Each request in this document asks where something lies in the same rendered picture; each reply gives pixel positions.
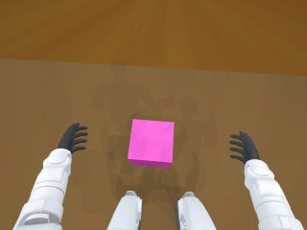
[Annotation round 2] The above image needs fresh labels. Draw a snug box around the robot right thigh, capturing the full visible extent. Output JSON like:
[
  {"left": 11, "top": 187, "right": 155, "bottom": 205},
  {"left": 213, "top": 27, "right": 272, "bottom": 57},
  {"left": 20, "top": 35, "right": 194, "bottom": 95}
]
[{"left": 177, "top": 196, "right": 217, "bottom": 230}]

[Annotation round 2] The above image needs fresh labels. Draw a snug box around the robot right forearm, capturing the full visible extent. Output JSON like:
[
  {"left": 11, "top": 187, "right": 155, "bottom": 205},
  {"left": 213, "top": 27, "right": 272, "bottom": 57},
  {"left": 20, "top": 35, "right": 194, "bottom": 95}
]
[{"left": 244, "top": 159, "right": 304, "bottom": 230}]

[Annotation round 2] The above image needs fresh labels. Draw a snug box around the robot thigh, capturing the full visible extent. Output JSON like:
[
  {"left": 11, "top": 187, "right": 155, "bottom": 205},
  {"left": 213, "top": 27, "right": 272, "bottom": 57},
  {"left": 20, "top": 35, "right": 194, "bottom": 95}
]
[
  {"left": 177, "top": 196, "right": 217, "bottom": 230},
  {"left": 107, "top": 195, "right": 142, "bottom": 230}
]

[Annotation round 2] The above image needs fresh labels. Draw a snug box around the robot left forearm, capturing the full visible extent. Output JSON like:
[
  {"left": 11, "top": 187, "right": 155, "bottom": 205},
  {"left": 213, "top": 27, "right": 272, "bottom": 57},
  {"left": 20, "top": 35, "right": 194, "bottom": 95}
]
[{"left": 12, "top": 149, "right": 72, "bottom": 230}]

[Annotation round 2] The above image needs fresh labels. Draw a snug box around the right robot hand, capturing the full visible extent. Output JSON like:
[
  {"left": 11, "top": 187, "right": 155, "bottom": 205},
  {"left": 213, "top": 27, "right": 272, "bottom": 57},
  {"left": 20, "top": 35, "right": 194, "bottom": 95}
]
[{"left": 229, "top": 131, "right": 261, "bottom": 165}]

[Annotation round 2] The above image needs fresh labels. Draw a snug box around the left robot hand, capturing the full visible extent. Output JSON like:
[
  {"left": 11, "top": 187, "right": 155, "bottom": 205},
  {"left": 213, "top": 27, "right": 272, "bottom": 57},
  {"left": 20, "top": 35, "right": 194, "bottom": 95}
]
[{"left": 57, "top": 122, "right": 88, "bottom": 154}]

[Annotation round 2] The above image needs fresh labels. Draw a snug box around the robot left thigh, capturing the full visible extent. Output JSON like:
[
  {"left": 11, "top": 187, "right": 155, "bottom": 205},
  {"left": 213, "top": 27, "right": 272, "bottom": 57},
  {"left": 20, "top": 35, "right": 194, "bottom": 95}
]
[{"left": 107, "top": 195, "right": 142, "bottom": 230}]

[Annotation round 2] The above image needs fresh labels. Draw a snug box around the carton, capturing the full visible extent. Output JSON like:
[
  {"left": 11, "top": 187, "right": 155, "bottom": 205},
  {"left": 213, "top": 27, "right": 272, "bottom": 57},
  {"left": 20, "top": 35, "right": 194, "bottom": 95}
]
[{"left": 128, "top": 119, "right": 175, "bottom": 169}]

